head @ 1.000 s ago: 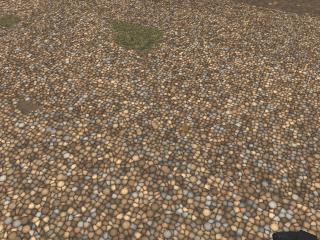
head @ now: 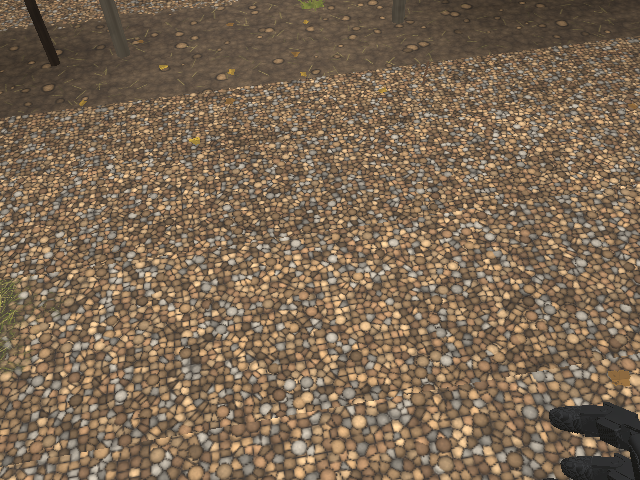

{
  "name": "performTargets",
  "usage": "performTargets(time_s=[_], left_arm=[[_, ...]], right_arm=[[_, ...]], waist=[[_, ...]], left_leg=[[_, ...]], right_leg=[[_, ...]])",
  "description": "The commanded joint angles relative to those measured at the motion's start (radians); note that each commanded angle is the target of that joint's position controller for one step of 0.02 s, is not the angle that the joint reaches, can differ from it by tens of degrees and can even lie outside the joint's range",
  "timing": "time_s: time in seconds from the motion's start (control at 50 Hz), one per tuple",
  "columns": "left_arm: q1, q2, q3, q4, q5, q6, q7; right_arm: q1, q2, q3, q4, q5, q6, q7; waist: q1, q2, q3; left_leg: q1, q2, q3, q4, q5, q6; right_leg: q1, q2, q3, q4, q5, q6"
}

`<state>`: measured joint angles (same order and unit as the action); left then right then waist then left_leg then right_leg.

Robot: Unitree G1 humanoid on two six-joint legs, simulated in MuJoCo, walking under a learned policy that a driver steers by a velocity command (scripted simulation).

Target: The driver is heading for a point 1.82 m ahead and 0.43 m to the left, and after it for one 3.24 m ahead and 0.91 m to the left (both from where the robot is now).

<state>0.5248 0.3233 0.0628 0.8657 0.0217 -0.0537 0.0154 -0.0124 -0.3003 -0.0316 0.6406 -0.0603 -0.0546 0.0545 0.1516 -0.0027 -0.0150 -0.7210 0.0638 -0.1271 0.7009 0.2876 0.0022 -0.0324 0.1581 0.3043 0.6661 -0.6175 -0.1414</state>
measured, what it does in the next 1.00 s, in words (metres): goes down, turning left: left foot 0.19 m lower, then right foot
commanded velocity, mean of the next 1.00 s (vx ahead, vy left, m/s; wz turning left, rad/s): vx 0.17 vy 0.00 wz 0.31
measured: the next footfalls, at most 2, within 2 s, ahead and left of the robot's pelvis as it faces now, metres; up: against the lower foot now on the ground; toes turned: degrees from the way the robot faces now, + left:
left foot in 0.12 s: +0.28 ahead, +0.19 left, -0.19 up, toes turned -9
right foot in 0.42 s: +0.37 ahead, -0.03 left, -0.18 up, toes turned -5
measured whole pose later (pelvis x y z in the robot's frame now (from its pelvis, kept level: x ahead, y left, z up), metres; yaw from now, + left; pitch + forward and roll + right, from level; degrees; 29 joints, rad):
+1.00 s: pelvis +0.30 +0.18 -0.14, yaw +22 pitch +0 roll -1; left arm 0.18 0.34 0.06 0.67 0.05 -0.06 0.02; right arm 0.29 -0.33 -0.05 0.63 -0.03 -0.11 0.07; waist -0.01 0.02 0.05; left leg -0.20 -0.10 -0.14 0.40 -0.19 0.07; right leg -0.47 -0.03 0.02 0.86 -0.35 0.09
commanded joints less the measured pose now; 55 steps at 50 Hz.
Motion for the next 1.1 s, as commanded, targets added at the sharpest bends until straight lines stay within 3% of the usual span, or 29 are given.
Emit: performTargets(time_s=[0.02, 0.04, 0.06, 0.08, 0.1, 0.12, 0.14, 0.16, 0.18, 0.2, 0.22, 0.24, 0.28, 0.3, 0.34, 0.38, 0.44, 0.46, 0.48, 0.5, 0.56, 0.7, 0.74, 0.76, 0.78, 0.82, 0.86, 0.92, 1.1], left_arm=[[0.003, 0.125, 0.027, -0.028, 0.0, 0.003, 0.026], [-0.02, 0.112, 0.028, -0.029, -0.002, 0.005, 0.037], [0.144, -0.014, -0.058, 0.009, 0.107, -0.039, -0.047], [-0.072, 0.079, -0.043, -0.059, 0.055, -0.035, -0.086], [-0.203, 0.118, 0.041, -0.076, -0.046, 0.006, 0.031], [-0.24, 0.085, 0.021, -0.107, -0.052, 0.031, 0.057], [-0.181, 0.033, -0.062, -0.221, 0.06, -0.012, -0.071], [0.309, -0.059, -0.046, -0.124, 0.06, -0.028, -0.142], [0.236, 0.044, -0.054, -0.097, 0.044, -0.025, -0.154], [0.077, 0.057, -0.064, -0.196, 0.012, -0.021, -0.148], [-0.03, 0.052, -0.065, -0.179, 0.005, -0.041, -0.091], [-0.137, 0.017, -0.082, -0.192, 0.055, -0.048, -0.046], [-0.163, -0.013, -0.094, -0.192, 0.06, -0.044, -0.083], [-0.2, -0.044, -0.121, -0.181, 0.039, -0.02, -0.1], [-0.195, 0.041, -0.102, -0.171, 0.003, -0.005, -0.1], [-0.261, 0.13, -0.062, -0.19, 0.014, -0.023, -0.057], [-0.382, 0.2, -0.026, -0.252, 0.006, -0.042, -0.006], [-0.299, 0.204, -0.007, -0.25, -0.001, -0.042, -0.006], [-0.25, 0.152, -0.008, -0.234, 0.023, -0.037, 0.001], [-0.287, 0.138, 0.0, -0.227, 0.029, -0.039, 0.008], [-0.506, 0.08, -0.001, -0.292, -0.007, -0.05, 0.025], [-0.5, 0.181, 0.071, -0.314, 0.047, -0.04, 0.035], [-0.471, 0.115, 0.049, -0.297, 0.052, -0.038, 0.025], [-0.444, 0.029, 0.03, -0.335, 0.036, -0.038, 0.028], [-0.426, -0.006, 0.008, -0.402, 0.039, -0.06, 0.04], [-0.533, 0.114, 0.039, -0.369, 0.0, -0.052, 0.037], [-0.466, 0.138, 0.046, -0.331, 0.041, -0.045, 0.045], [-0.362, 0.116, 0.027, -0.276, 0.032, -0.032, 0.033], [-0.388, 0.099, -0.015, -0.225, 0.018, -0.024, -0.02]], right_arm=[[-0.055, -0.024, -0.003, -0.065, 0.008, -0.039, 0.003], [-0.001, -0.02, -0.001, -0.045, 0.011, -0.043, -0.011], [0.337, 0.033, 0.023, 0.109, -0.049, -0.031, -0.01], [0.656, -0.033, -0.004, 0.212, -0.044, -0.008, -0.005], [0.583, -0.135, -0.056, 0.192, 0.03, -0.014, -0.043], [0.618, -0.158, -0.068, 0.203, 0.033, -0.007, -0.051], [1.02, -0.18, -0.038, 0.388, -0.069, -0.031, 0.026], [0.554, -0.232, -0.043, 0.186, 0.005, -0.03, 0.081], [0.484, -0.17, -0.032, 0.104, -0.07, -0.01, 0.081], [0.313, -0.166, -0.037, 0.068, -0.027, -0.006, 0.056], [0.308, -0.106, -0.006, 0.069, -0.016, -0.022, 0.038], [0.248, -0.048, 0.019, 0.091, -0.005, -0.038, 0.015], [0.123, -0.082, 0.01, 0.053, 0.041, -0.075, 0.012], [0.137, -0.103, 0.002, 0.072, 0.019, -0.091, 0.01], [0.237, -0.22, -0.052, 0.06, 0.03, -0.107, 0.01], [0.284, -0.228, -0.073, 0.063, 0.037, -0.086, 0.026], [0.389, -0.08, -0.044, 0.044, 0.045, -0.075, 0.024], [0.452, -0.018, -0.02, 0.026, 0.024, -0.081, 0.008], [0.395, -0.029, -0.022, 0.018, 0.007, -0.072, -0.005], [0.408, -0.031, -0.024, 0.02, 0.0, -0.052, -0.017], [0.495, -0.061, -0.035, 0.056, -0.017, -0.027, -0.032], [0.37, -0.065, -0.04, -0.016, 0.036, -0.015, 0.085], [0.437, -0.148, -0.087, 0.005, 0.035, -0.046, 0.067], [0.506, -0.267, -0.12, 0.011, 0.03, -0.069, 0.035], [0.493, -0.393, -0.144, -0.039, 0.029, -0.099, 0.027], [0.434, -0.252, -0.118, -0.006, 0.016, -0.119, 0.005], [0.35, -0.172, -0.074, -0.028, 0.048, -0.093, 0.001], [0.24, -0.176, -0.065, -0.088, 0.037, -0.066, 0.004], [0.306, -0.185, -0.061, -0.097, 0.044, -0.049, 0.029]], waist=[[-0.018, -0.094, 0.063], [-0.037, -0.104, 0.053], [-0.121, -0.115, 0.027], [-0.338, 0.014, 0.059], [-0.38, 0.011, -0.034], [-0.403, 0.04, -0.041], [-0.405, 0.507, 0.03], [-0.007, 0.438, -0.591], [-0.148, 0.284, -0.452], [-0.162, 0.257, -0.309], [-0.149, -0.016, -0.105], [-0.079, -0.011, 0.019], [0.005, 0.165, -0.029], [-0.015, 0.112, -0.047], [-0.075, 0.063, -0.057], [-0.097, 0.035, -0.101], [-0.146, -0.085, -0.231], [-0.119, -0.196, -0.352], [-0.065, -0.173, -0.316], [-0.106, -0.071, -0.22], [-0.198, -0.113, -0.079], [-0.163, -0.091, -0.002], [-0.19, -0.022, -0.004], [-0.192, 0.216, -0.011], [-0.155, 0.218, -0.096], [-0.22, 0.149, 0.048], [-0.161, 0.146, 0.008], [-0.107, 0.074, 0.0], [-0.229, 0.092, -0.011]], left_leg=[[0.264, -0.113, 0.098, -0.107, 0.132, 0.009], [0.403, -0.127, 0.094, -0.184, 0.159, -0.01], [0.75, 0.024, -0.026, -0.249, 0.461, -0.044], [0.967, 0.032, 0.106, -0.388, 0.589, -0.056], [0.976, 0.122, -0.044, -0.594, 0.665, -0.032], [1.014, 0.177, -0.01, -0.502, 0.717, -0.021], [1.187, 0.21, 0.053, -0.176, 1.027, 0.181], [1.567, 0.45, -0.202, 0.121, 1.355, 0.446], [1.466, 0.43, -0.219, 0.119, 1.39, 0.488], [1.195, 0.499, -0.499, -0.074, 0.454, 0.482], [0.733, 0.458, -0.54, -0.253, 0.206, 0.447], [0.408, 0.346, -0.382, -0.38, 0.224, 0.39], [0.078, 0.059, -0.038, -0.356, 0.449, 0.293], [-0.007, 0.026, -0.035, -0.37, 0.383, 0.245], [0.163, 0.072, -0.114, -0.377, 0.323, 0.264], [0.394, 0.145, -0.221, -0.305, 0.322, 0.283], [0.422, 0.02, -0.155, -0.11, 0.06, 0.131], [0.165, -0.093, -0.037, 0.037, -0.25, 0.031], [0.027, -0.129, 0.021, 0.198, -0.868, -0.015], [0.035, -0.064, 0.024, 0.311, -0.892, -0.017], [0.244, -0.026, 0.095, 0.355, -0.756, -0.041], [0.41, -0.017, 0.212, -0.075, -0.487, -0.014], [0.567, -0.061, 0.174, -0.205, -0.307, 0.063], [0.667, 0.11, -0.103, -0.331, 0.116, 0.209], [0.766, 0.272, -0.436, -0.383, 0.139, 0.423], [0.688, 0.189, -0.352, -0.44, -0.33, 0.297], [0.624, 0.174, -0.324, -0.43, -0.29, 0.28], [0.55, 0.135, -0.254, -0.442, -0.294, 0.254], [0.623, 0.133, -0.338, -0.304, -0.235, 0.272]], right_leg=[[-0.242, -0.071, 0.137, 0.06, 0.52, -0.056], [-0.276, -0.026, 0.109, 0.161, 0.492, -0.013], [-0.36, 0.115, -0.078, 0.434, 0.154, 0.184], [-0.524, 0.154, -0.138, 0.605, 0.076, 0.22], [-0.5, 0.077, -0.094, 0.856, -0.149, 0.101], [-0.495, 0.095, -0.139, 1.133, -0.255, 0.096], [-0.682, 0.174, -0.071, 1.465, -0.281, 0.255], [-0.842, 0.047, -0.048, 1.364, -0.155, 0.231], [-1.053, -0.019, -0.177, 1.595, -0.281, 0.286], [-1.214, -0.083, -0.112, 1.44, -0.175, 0.275], [-1.11, -0.211, -0.047, 1.218, 0.122, 0.281], [-0.888, -0.308, -0.08, 0.749, 0.241, 0.247], [-0.391, -0.302, -0.257, 0.312, 0.404, 0.248], [-0.216, -0.306, -0.261, 0.225, 0.477, 0.256], [-0.228, -0.209, -0.301, 0.102, 0.499, 0.254], [-0.281, -0.196, -0.248, -0.027, 0.534, 0.189], [-0.069, -0.393, -0.096, -0.165, 1.105, -0.111], [0.228, -0.603, 0.129, -0.233, 1.144, -0.336], [0.241, -0.687, 0.208, -0.308, 1.051, -0.359], [0.126, -0.655, 0.101, -0.348, 0.854, -0.268], [-0.141, -0.517, -0.176, -0.474, 0.667, -0.125], [-0.145, -0.512, -0.362, -0.395, 0.306, 0.01], [-0.231, -0.477, -0.395, -0.236, 0.178, 0.091], [-0.366, -0.319, -0.528, 0.069, 0.092, 0.207], [-0.513, -0.157, -0.398, 0.192, -0.08, 0.254], [-0.648, -0.186, -0.244, 0.306, 0.041, 0.235], [-0.603, -0.204, -0.204, 0.433, 0.08, 0.215], [-0.496, -0.22, -0.225, 0.299, 0.244, 0.216], [-0.459, -0.214, -0.284, -0.015, 0.324, 0.232]])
